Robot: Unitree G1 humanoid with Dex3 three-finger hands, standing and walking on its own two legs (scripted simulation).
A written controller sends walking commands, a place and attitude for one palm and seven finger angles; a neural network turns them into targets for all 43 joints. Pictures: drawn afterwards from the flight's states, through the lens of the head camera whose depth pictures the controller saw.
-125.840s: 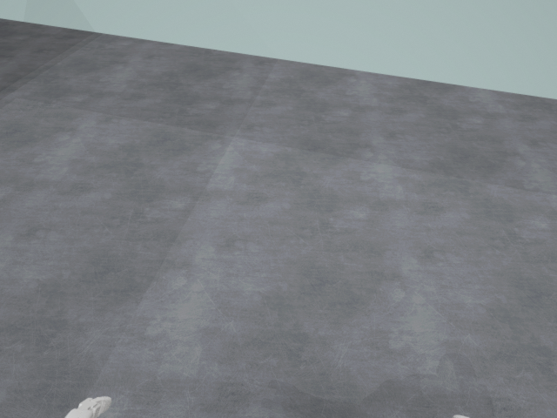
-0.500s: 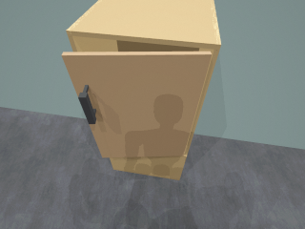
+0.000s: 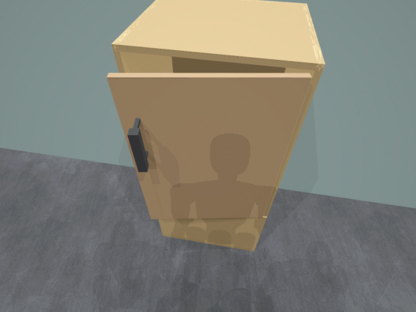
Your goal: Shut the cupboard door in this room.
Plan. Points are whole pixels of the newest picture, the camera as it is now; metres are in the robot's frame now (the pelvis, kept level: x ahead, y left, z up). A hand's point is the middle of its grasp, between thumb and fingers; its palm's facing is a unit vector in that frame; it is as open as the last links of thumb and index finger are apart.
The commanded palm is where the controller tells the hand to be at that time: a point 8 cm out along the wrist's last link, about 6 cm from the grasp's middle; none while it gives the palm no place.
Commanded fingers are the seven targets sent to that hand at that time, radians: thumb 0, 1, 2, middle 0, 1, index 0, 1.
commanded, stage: look again from close up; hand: left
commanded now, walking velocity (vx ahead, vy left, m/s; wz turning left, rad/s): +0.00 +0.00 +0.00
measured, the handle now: (140, 145) +0.47 +0.20 +0.03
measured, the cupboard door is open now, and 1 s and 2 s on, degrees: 11 11 11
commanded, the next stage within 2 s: raise the hand and make a fist in 0.20 s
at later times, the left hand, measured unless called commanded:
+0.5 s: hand (111, 268) +0.20 +0.20 -0.01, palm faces +0.26 -0.96 -0.13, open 7.1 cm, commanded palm +0.10 +0.24 -0.05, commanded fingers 0.00 0.90 0.90 -0.38 -0.50 -0.38 -0.50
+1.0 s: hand (124, 287) +0.17 +0.17 -0.02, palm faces -0.02 -1.00 -0.04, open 4.8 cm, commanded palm +0.13 +0.23 -0.02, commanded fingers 0.00 0.90 0.90 -0.84 -1.00 -0.84 -1.00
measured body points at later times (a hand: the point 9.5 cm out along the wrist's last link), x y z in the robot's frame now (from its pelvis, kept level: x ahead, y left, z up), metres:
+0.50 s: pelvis -0.02 +0.00 -0.02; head -0.02 -0.01 +0.43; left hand +0.18 +0.25 +0.00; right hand +0.08 -0.25 -0.13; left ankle +0.00 +0.11 -0.73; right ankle -0.04 -0.12 -0.73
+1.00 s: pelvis -0.06 -0.03 -0.09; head -0.01 -0.03 +0.36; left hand +0.17 +0.22 -0.01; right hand +0.15 -0.24 -0.16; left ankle +0.00 +0.11 -0.73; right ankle -0.04 -0.12 -0.73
